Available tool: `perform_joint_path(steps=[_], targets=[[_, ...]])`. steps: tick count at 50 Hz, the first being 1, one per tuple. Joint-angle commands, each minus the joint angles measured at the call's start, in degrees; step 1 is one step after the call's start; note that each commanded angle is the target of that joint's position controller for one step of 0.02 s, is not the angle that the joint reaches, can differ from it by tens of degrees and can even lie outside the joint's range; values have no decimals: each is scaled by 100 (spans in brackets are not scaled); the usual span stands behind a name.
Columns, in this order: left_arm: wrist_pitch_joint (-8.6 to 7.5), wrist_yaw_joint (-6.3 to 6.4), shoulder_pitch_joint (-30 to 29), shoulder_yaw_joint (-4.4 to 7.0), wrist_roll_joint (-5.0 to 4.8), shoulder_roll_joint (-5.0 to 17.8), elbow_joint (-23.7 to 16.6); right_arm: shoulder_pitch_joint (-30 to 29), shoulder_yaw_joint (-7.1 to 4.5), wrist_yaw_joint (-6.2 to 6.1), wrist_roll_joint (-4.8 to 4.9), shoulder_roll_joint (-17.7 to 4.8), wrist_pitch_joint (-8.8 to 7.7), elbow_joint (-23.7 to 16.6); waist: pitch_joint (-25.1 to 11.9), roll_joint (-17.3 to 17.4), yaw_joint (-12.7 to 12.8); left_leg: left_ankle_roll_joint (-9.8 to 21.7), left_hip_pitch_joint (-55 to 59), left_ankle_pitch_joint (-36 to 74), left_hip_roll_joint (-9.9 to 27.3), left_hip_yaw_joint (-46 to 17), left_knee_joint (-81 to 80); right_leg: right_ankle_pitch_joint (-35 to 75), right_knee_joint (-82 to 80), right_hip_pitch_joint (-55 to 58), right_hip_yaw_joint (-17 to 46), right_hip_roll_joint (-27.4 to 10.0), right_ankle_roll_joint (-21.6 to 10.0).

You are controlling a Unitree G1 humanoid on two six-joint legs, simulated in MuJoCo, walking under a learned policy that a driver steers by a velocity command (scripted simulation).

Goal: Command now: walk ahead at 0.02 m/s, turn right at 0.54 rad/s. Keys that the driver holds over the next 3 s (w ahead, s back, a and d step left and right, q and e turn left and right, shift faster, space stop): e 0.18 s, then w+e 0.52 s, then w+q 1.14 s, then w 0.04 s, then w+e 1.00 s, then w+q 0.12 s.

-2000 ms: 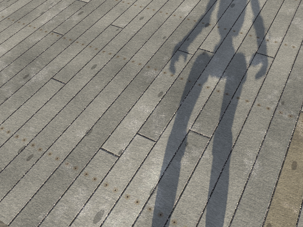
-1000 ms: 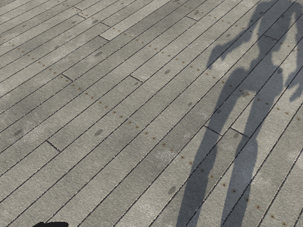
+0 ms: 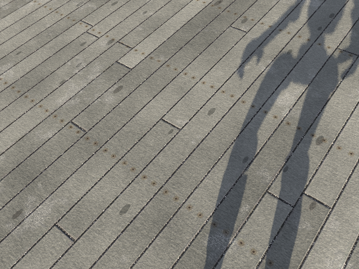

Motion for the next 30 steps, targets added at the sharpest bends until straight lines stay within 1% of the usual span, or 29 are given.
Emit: perform_joint_path(steps=[1,2,3,5,7,9,10,12,13,14,15,16,17,18,19,20,21,22,23,25,26,28,30], targets=[[-108,114,-139,222,-96,908,-424,-125,-153,-69,-5,-533,-83,-355,-998,-793,-100,-74,-918,399,27,-535,477,3546,-891,1496,1661,-1370,-1073],[-88,139,-122,224,-70,911,-448,-65,-143,-61,19,-480,-92,-340,-1069,-805,-118,-108,-828,552,-32,-541,341,3554,-902,1520,1642,-1315,-1080],[-74,158,-102,236,-64,932,-469,-51,-129,-55,43,-432,-98,-330,-1097,-801,-108,-138,-788,655,-70,-546,78,3486,-906,1572,1638,-1274,-1076],[-43,196,-37,266,-76,1003,-482,-166,-99,-55,54,-358,-105,-345,-1058,-796,-28,-206,-708,764,-123,-584,-528,3190,-907,1605,1737,-1236,-1072],[-1,225,-66,291,-79,1072,-508,-220,-81,-37,50,-334,-106,-347,-1016,-874,10,-257,-463,839,-160,-631,-1010,2726,-913,1438,1854,-1181,-1067],[36,223,-135,304,-67,1110,-544,-224,-81,-10,58,-365,-111,-335,-936,-967,33,-264,-152,876,-212,-647,-1373,2262,-945,1140,2012,-1126,-1063],[49,214,-122,304,-80,1097,-545,-187,-84,16,71,-390,-127,-330,-984,-974,49,-238,9,920,-233,-640,-1578,1476,-1044,1022,2127,-1073,-1061],[52,184,-155,282,-103,1043,-548,-246,-92,84,113,-431,-191,-363,-807,-1095,104,-133,274,892,-274,-597,-2030,-439,-1281,662,2433,-945,-1036],[45,168,-170,271,-107,1037,-545,-246,-102,121,131,-459,-244,-383,-699,-1185,95,-65,423,819,-305,-562,-2267,-1064,-1352,502,2601,-906,-1024],[36,157,-193,259,-106,1028,-545,-181,-112,154,152,-477,-310,-381,-624,-1228,47,10,643,799,-326,-532,-2558,-1404,-1352,367,2727,-856,-993],[32,156,-255,239,-111,996,-554,-1,-126,181,172,-470,-380,-330,-593,-1185,-85,97,1019,1000,-328,-491,-3023,-1642,-1274,204,2789,-754,-912],[35,167,-341,207,-120,928,-575,292,-146,194,182,-455,-447,-222,-573,-1084,-276,209,1586,1383,-298,-422,-3639,-1839,-1096,-74,2751,-579,-769],[15,180,-356,146,-111,730,-606,713,-210,173,153,-622,-490,-94,-667,-797,-441,398,2434,1408,113,-697,-3944,-2052,-567,-671,2496,-310,-505],[-6,165,-217,13,-81,236,-612,1343,-264,128,42,-924,-495,22,-1015,270,-503,779,3287,460,1341,-1957,-4308,-2296,1277,-1419,1530,304,-110],[-97,155,-396,72,-176,456,-983,1388,-341,199,-158,-1379,-540,70,-414,1206,-400,1526,2903,-905,2222,-3926,-4995,-2108,2167,-2774,1037,582,-21],[-152,147,-463,166,-150,873,-945,943,-271,190,-117,-1065,-608,-99,9,894,-298,1646,2618,-1301,2221,-3797,-5086,-1620,2820,-3020,1123,79,48],[-153,114,-339,236,-139,1017,-831,663,-181,135,-2,-737,-618,-168,168,837,-213,1426,2595,-1040,1902,-3164,-5100,-1147,3024,-3127,1048,-17,128],[-136,102,-195,244,-109,947,-708,584,-129,97,47,-601,-612,-231,75,732,-184,1210,2674,-600,1652,-2638,-5086,-832,3146,-3062,942,-103,217],[-160,64,-246,226,-103,847,-727,638,-106,61,63,-556,-605,-192,156,668,-244,1135,2678,-61,1549,-2239,-5136,-479,3224,-3131,887,-196,295],[-223,-11,-354,153,-138,562,-772,943,-75,25,-8,-526,-647,-118,90,531,-381,1083,2645,896,1368,-1489,-5210,88,3383,-3051,681,-279,386],[-240,-32,-393,125,-157,472,-816,1068,-74,26,-23,-535,-660,-87,52,499,-427,1101,2691,1226,1336,-1222,-5220,274,3337,-3079,613,-318,430],[-247,-64,-550,90,-170,389,-936,1241,-76,37,-29,-582,-660,-48,78,460,-525,1149,2751,1718,1317,-818,-5255,550,3000,-3111,506,-385,508],[-255,-117,-722,46,-164,301,-1062,1299,-83,56,-19,-670,-636,-39,126,453,-576,1147,2735,2160,1296,-422,-5256,835,2439,-2953,348,-454,539]])
Next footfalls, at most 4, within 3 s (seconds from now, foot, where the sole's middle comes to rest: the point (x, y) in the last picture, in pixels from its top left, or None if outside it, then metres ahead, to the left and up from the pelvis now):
0.34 left None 0.09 0.14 -0.78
0.82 right None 0.26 -0.25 -0.78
1.36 left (244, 214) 0.64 -0.15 -0.78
1.82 right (290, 156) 0.90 -0.38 -0.78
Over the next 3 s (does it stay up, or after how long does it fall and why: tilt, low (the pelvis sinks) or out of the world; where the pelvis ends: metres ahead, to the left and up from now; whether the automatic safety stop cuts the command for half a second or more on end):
stays up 1.31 -0.33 0.01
